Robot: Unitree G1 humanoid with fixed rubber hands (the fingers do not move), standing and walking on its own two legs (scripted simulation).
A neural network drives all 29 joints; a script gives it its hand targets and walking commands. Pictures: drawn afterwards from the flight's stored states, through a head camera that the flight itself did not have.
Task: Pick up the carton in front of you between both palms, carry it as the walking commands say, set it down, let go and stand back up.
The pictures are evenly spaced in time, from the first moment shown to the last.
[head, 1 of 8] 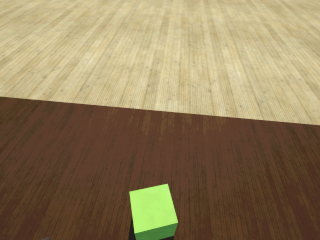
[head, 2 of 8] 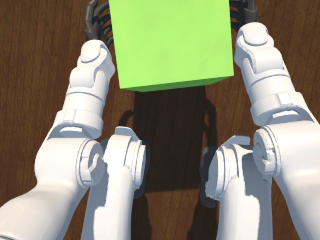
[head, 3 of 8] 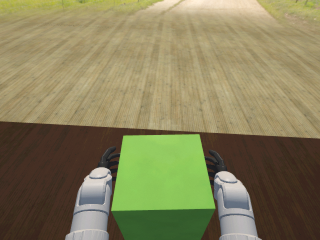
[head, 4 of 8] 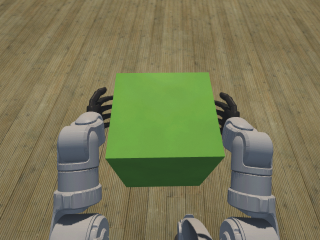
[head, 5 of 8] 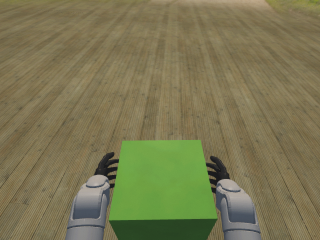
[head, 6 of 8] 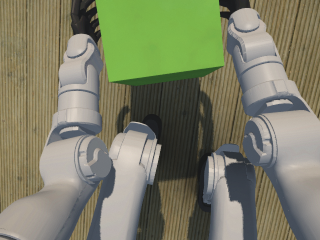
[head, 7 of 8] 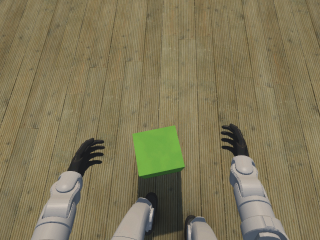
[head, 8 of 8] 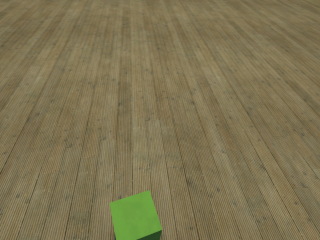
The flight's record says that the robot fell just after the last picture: no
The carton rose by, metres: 0.69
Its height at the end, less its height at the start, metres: -0.13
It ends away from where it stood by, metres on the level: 2.41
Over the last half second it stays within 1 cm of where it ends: yes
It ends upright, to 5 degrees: yes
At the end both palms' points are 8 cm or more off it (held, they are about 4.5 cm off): yes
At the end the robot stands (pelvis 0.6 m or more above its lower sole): yes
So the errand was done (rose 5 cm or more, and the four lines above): yes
